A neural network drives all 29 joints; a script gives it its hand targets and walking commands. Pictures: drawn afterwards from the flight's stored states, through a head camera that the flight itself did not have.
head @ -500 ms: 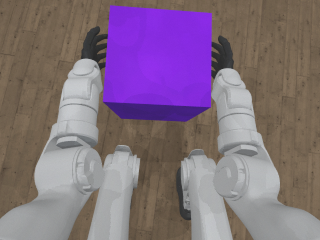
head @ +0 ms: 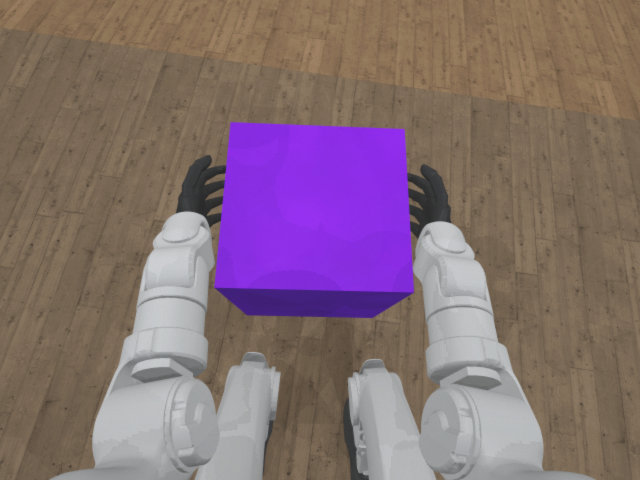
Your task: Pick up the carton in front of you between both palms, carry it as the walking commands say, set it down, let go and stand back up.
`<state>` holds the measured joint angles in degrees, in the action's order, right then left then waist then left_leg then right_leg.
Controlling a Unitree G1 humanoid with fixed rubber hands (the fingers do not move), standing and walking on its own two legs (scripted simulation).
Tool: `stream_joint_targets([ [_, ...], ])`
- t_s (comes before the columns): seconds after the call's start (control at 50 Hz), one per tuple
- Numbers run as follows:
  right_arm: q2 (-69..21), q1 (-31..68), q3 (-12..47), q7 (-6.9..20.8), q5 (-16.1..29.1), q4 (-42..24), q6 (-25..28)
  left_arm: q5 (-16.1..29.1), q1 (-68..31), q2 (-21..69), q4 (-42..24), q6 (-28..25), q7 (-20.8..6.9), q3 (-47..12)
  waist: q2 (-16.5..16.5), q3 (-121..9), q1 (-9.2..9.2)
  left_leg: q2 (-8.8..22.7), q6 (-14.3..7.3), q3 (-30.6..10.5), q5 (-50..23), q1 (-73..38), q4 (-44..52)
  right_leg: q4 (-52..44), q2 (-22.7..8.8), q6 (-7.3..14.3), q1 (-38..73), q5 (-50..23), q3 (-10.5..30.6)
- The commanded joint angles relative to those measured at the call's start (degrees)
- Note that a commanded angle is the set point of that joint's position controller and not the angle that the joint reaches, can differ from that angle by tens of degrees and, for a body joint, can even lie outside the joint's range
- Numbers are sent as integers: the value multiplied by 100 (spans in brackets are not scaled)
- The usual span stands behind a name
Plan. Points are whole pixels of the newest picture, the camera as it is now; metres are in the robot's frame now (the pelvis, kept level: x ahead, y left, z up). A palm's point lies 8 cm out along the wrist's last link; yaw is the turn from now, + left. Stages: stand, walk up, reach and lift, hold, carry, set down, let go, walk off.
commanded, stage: reach and lift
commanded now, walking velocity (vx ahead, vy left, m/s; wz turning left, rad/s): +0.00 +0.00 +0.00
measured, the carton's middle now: (313, 236) +0.44 +0.02 -0.11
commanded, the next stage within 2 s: hold in 1.82 s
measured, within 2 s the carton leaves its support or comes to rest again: neither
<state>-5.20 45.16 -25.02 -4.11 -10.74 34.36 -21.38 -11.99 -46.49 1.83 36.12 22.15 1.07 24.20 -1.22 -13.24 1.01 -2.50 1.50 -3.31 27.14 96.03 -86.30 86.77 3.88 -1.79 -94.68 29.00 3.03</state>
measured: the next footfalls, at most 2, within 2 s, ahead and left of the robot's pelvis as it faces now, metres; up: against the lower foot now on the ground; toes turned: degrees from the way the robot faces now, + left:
none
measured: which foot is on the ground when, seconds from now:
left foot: down 0.00-1.00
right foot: down 0.00-1.00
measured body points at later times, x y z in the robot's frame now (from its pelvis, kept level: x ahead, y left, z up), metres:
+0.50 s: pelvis +0.05 +0.00 +0.14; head +0.13 +0.00 +0.58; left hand +0.40 +0.16 +0.11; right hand +0.41 -0.14 +0.11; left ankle +0.09 +0.12 -0.54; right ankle +0.08 -0.13 -0.54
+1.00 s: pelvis +0.06 +0.00 +0.20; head +0.03 +0.00 +0.65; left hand +0.37 +0.16 +0.22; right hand +0.37 -0.15 +0.22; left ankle +0.09 +0.12 -0.54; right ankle +0.08 -0.13 -0.54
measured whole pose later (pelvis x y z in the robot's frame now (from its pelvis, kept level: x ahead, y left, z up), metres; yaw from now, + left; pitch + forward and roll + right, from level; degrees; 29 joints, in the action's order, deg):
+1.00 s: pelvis +0.06 +0.00 +0.20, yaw +1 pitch -4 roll +0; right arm -9.6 18.4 -18.0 1.0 -16.8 23.7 -34.3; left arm -17.2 -18.2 9.5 23.0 34.9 -0.7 18.0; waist -0.4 -0.7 0.2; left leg -1.1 0.5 -3.9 12.3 11.1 -27.1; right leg 27.6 1.5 -0.2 -10.0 13.8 4.4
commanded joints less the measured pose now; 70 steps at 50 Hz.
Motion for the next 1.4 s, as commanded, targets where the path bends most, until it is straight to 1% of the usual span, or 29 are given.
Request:
stream_joint_targets([
  [0.0,-6135,3385,3334,1458,798,326,66,889,-3120,6327,270,-52,-1402,-3197,143,-4453,73,-664,-51,399,-1193,-3557,1312,-1381,651,42,2609,-985,-401],
  [0.16,-6185,2498,3383,1481,671,294,155,819,-2300,6409,158,-146,-1367,-3335,172,-3815,9,-610,-92,205,-1402,-4546,2213,-2284,567,107,3616,-1215,-199],
  [0.3,-6248,1735,3621,1502,658,114,165,771,-1531,6438,-29,-174,-1353,-3541,156,-3239,14,-527,-133,56,-1698,-5513,3037,-3124,470,140,4687,-1554,-6],
  [0.44,-6242,974,3867,1525,642,-112,85,762,-803,6426,-285,-104,-1366,-3751,122,-2534,0,-447,-158,-70,-2113,-6551,3918,-4024,357,166,5875,-2044,159],
  [0.54,-6212,454,4027,1562,653,-335,-95,816,-303,6416,-512,68,-1376,-3921,104,-2017,-23,-393,-159,-124,-2522,-7339,4567,-4673,275,161,6708,-2494,207],
  [0.64,-6129,6,4179,1604,714,-656,-395,876,121,6360,-879,368,-1382,-4084,136,-1496,-40,-336,-135,-146,-2931,-8126,5204,-5330,195,147,7495,-2902,234],
  [0.74,-6048,-317,4316,1653,792,-1090,-776,941,418,6261,-1348,742,-1403,-4283,106,-863,-83,-270,-121,-148,-2925,-8766,5817,-5971,144,146,8221,-2917,227],
  [0.78,-5977,-412,4242,1672,759,-1124,-945,915,494,6180,-1426,902,-1413,-4220,89,-482,-91,-261,-127,-132,-2721,-8868,6032,-6195,132,167,8355,-2757,220],
  [0.84,-5864,-393,4003,1719,650,-1077,-1147,812,518,6100,-1348,1098,-1445,-3965,79,97,-80,-252,-158,-101,-2197,-8900,6278,-6439,97,208,8380,-2269,205],
  [0.9,-5794,-188,3698,1786,510,-892,-1241,650,311,6024,-1184,1189,-1497,-3641,89,490,-60,-234,-193,-45,-1666,-8847,6392,-6544,60,232,8314,-1759,168],
  [0.94,-5824,73,3628,1825,484,-862,-1229,613,48,6060,-1162,1180,-1531,-3571,97,515,-62,-227,-208,-17,-1473,-8866,6389,-6553,42,248,8307,-1549,148],
  [1.02,-5915,477,3684,1863,514,-957,-1183,655,-372,6195,-1257,1139,-1568,-3647,102,214,-89,-216,-206,-14,-1494,-9001,6344,-6506,41,248,8424,-1557,126],
  [1.1,-5889,587,3724,1858,509,-999,-1175,658,-471,6219,-1281,1141,-1561,-3702,107,67,-103,-220,-183,-11,-1538,-9125,6370,-6517,59,239,8507,-1581,100],
  [1.22,-5759,422,3759,1839,496,-1112,-1213,654,-289,6165,-1366,1193,-1516,-3741,134,12,-101,-216,-136,-20,-1860,-9332,6474,-6590,97,235,8672,-1859,87],
  [1.38,-5630,-22,3876,1813,579,-1458,-1314,737,193,6090,-1712,1303,-1448,-3864,157,-35,-77,-227,-100,-50,-2510,-9575,6570,-6677,134,206,8928,-2432,118],
])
